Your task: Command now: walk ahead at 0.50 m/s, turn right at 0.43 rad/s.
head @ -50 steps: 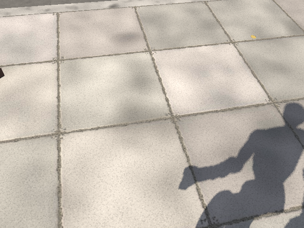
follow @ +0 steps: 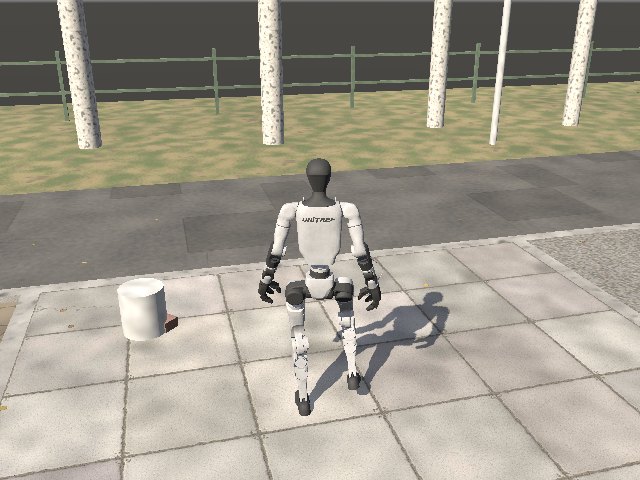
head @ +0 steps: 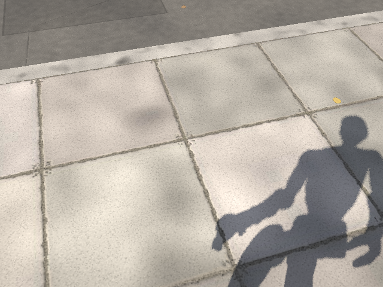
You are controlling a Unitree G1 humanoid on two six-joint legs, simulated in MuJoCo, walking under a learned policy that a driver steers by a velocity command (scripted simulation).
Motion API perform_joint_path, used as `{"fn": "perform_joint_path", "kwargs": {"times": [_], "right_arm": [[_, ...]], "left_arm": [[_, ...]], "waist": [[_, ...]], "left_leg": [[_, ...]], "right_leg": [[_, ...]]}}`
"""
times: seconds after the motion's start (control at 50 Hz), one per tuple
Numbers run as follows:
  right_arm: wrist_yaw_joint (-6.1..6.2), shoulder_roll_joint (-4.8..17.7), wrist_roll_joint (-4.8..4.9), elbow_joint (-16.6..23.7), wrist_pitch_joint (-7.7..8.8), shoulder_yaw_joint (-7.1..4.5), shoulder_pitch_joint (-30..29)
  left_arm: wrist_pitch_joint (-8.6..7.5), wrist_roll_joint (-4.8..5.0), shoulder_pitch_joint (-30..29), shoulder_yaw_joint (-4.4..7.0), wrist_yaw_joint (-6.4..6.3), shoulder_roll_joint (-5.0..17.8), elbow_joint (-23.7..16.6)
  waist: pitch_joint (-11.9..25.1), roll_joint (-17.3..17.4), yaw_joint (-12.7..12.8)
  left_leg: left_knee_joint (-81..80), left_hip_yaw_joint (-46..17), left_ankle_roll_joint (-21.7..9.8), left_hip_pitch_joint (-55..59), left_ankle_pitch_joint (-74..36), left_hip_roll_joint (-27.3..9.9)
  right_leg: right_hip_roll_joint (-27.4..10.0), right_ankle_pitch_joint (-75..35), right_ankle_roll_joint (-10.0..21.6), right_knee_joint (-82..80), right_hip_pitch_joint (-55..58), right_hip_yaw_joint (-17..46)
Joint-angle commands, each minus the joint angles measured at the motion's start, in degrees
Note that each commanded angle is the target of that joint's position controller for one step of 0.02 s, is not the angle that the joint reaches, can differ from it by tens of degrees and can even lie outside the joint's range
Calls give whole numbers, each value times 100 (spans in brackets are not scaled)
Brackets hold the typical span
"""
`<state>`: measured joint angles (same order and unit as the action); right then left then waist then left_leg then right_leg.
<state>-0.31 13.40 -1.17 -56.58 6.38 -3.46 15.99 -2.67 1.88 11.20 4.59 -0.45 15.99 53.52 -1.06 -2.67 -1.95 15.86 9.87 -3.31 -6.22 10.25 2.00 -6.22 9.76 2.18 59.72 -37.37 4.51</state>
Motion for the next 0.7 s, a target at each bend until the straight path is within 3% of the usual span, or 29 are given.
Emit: {"fn": "perform_joint_path", "kwargs": {"times": [0.02, 0.1, 0.18, 0.24, 0.26, 0.28, 0.3, 0.32, 0.34, 0.36, 0.38, 0.4, 0.42, 0.46, 0.5, 0.58, 0.64, 0.7], "right_arm": [[109, 796, -7, 346, 70, -153, -322], [192, 932, 63, 284, -6, -188, 12], [200, 1039, 149, 196, -181, -245, 348], [249, 1285, 200, 326, -304, -319, 126], [264, 1353, 205, 375, -353, -334, 35], [269, 1340, 224, 435, -369, -315, -82], [255, 1054, 68, 589, -301, -217, 27], [161, 361, 58, 905, -74, -16, 341], [56, 840, 302, 1045, 192, -94, -329], [15, 901, 446, 1166, 300, -108, -665], [50, 873, 353, 1088, 326, -113, -649], [97, 967, 191, 1027, 277, -183, -626], [94, 987, 146, 1014, 187, -216, -506], [101, 854, 76, 1095, 50, -213, -510], [128, 733, 23, 1256, -15, -174, -881], [72, 537, 62, 1525, 8, -75, -1730], [1, 624, 154, 1710, 55, -71, -2116], [-73, 856, 175, 1787, 142, -131, -2100]], "left_arm": [[-7, -46, 5, 36, 59, 125, -316], [-33, -87, -836, -52, 205, -10, -658], [-23, -60, -1352, -78, 357, -4, -1035], [7, -32, -941, 67, 429, 290, -1138], [16, -7, -347, 186, 424, 508, -1036], [23, 1, 586, 381, 357, 845, -807], [84, -16, 1283, 557, 210, 1409, -650], [31, -30, 956, 559, 208, 1741, -841], [-24, -102, 1150, 405, 235, 1282, -855], [-95, -120, 958, 327, 222, 964, -844], [-154, -83, 524, 265, 236, 746, -917], [-176, -88, 155, 204, 225, 544, -1013], [-182, -132, -16, 162, 197, 467, -1107], [-197, -114, 44, 187, 131, 619, -1122], [-200, -102, 234, 239, 42, 824, -1106], [-123, -59, 554, 253, -42, 862, -1067], [-88, -38, 829, 249, -39, 845, -977], [-34, -34, 925, 240, -79, 800, -963]], "waist": [[-166, 564, 191], [-396, 432, -95], [-511, 454, -191], [-50, 798, 238], [282, 859, 588], [758, 726, 1090], [1255, -219, 1184], [1857, -1228, 522], [1963, -502, 914], [1250, -310, 845], [727, 271, 526], [540, 323, 317], [459, 256, 150], [362, 238, 46], [215, 194, 119], [68, -101, 464], [46, -236, 638], [103, -332, 562]], "left_leg": [[-976, -624, -649, -60, -1302, -1615], [-997, -105, -549, 278, -1458, -1638], [-501, 151, -485, 1192, -2291, -1896], [609, 378, -307, 1395, -4927, -1929], [1474, 430, -226, 1270, -5473, -1863], [2747, 527, -22, 676, -5025, -1629], [4630, 513, 248, -932, -2189, -1271], [6530, -493, 556, -3194, 2287, 100], [6797, -1549, 375, -3861, 2199, -125], [6532, -1503, 212, -4174, 1730, -399], [5921, -1495, 183, -3889, 1282, -685], [5393, -1478, 227, -3430, 1052, -862], [5168, -1501, 285, -3054, 899, -952], [4649, -1400, 473, -2825, 741, -950], [3920, -1288, 644, -2909, 209, -859], [2089, -1190, 690, -2525, -1301, -472], [1501, -1245, 633, -2287, -1610, -300], [1136, -1408, 478, -2201, -1092, -255]], "right_leg": [[-161, -884, -62, -713, -287, 154], [-74, -1407, -12, -1768, -241, -363], [79, -809, 179, -2236, -482, -695], [596, 18, 485, -2246, 548, -1170], [829, 175, 638, -2315, 1323, -1264], [1028, -193, 869, -2779, 2738, -1158], [33, -248, 1234, -2880, 4422, 481], [-1246, 668, 2412, -3878, 5912, 3998], [-1292, 734, 2235, -4407, 5998, 4156], [-1107, 359, 1980, -4359, 5450, 3216], [-808, -257, 1737, -4354, 4502, 2452], [-584, -768, 1572, -4404, 3777, 1936], [-458, -1054, 1540, -4532, 3302, 1719], [-363, -1499, 1572, -4687, 2810, 1496], [-219, -1694, 1522, -4767, 2537, 1205], [193, -1084, 1130, -4655, 2246, 856], [69, -662, 1016, -4471, 2411, 1167], [-160, -552, 939, -3939, 2995, 1693]]}}
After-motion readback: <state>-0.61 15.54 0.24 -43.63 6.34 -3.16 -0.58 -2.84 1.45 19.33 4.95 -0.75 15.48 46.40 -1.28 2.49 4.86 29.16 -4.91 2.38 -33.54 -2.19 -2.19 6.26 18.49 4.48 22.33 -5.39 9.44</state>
